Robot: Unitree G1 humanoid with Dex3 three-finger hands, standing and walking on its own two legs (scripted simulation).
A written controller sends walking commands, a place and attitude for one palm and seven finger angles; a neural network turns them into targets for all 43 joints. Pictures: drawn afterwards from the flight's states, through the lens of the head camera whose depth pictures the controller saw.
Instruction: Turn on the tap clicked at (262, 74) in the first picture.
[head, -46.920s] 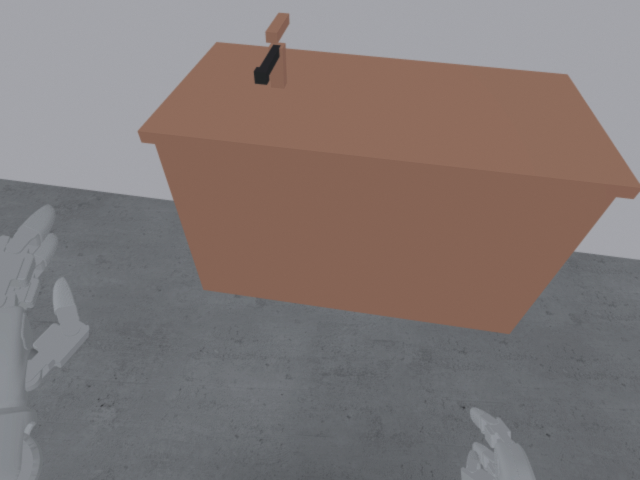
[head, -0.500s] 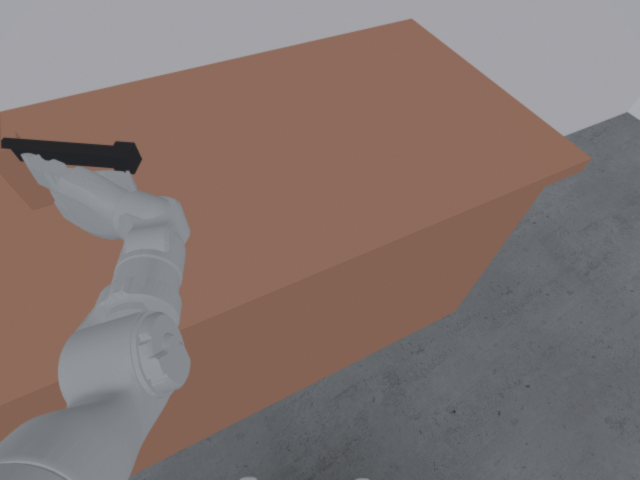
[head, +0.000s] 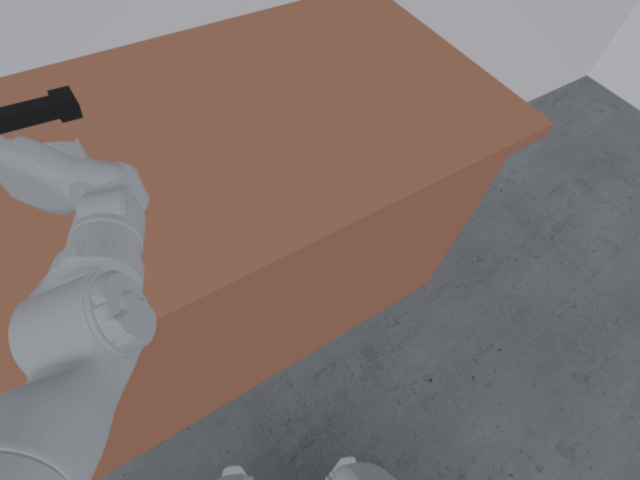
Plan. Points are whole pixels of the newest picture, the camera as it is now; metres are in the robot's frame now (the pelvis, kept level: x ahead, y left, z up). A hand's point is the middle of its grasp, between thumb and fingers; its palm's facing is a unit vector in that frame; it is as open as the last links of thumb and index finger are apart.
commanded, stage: lift the hand up off the lever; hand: left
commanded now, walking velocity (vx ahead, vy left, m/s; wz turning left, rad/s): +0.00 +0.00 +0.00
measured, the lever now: (65, 104) +0.58 +0.24 +0.13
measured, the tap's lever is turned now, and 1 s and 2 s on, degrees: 86 86 86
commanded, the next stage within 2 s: none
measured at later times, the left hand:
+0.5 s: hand (67, 150) +0.52 +0.23 +0.12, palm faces +0.86 -0.49 -0.14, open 8.1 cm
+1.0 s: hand (39, 123) +0.51 +0.24 +0.16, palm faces +0.84 -0.53 -0.13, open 7.9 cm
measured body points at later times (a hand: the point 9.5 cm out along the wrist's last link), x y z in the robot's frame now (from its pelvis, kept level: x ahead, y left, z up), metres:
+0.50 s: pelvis +0.00 +0.00 +0.01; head +0.08 +0.00 +0.45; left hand +0.47 +0.26 +0.13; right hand +0.00 -0.26 -0.12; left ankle +0.03 +0.15 -0.69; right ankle +0.00 -0.05 -0.69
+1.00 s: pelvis +0.02 +0.01 +0.02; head +0.07 +0.00 +0.47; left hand +0.46 +0.27 +0.17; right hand +0.03 -0.24 -0.12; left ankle +0.03 +0.15 -0.69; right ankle +0.00 -0.05 -0.69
